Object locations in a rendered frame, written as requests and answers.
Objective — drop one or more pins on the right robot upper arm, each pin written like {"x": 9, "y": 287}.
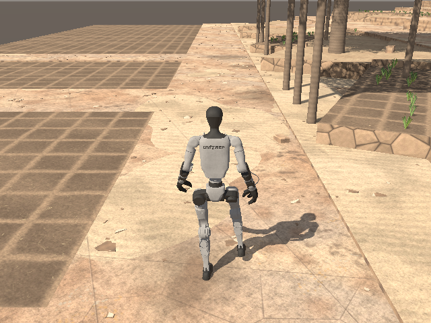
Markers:
{"x": 239, "y": 153}

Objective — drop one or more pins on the right robot foot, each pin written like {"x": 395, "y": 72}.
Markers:
{"x": 241, "y": 251}

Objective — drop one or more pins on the left robot upper arm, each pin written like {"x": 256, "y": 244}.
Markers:
{"x": 190, "y": 152}

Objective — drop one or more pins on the robot head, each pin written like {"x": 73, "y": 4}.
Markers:
{"x": 214, "y": 116}

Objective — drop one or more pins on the robot right forearm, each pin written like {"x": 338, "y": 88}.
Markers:
{"x": 248, "y": 179}

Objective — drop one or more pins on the right robot hand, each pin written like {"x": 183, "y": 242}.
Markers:
{"x": 253, "y": 194}

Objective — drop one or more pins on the left robot hand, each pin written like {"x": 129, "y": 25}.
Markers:
{"x": 179, "y": 186}

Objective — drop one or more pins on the robot left forearm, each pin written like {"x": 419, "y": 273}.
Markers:
{"x": 183, "y": 175}

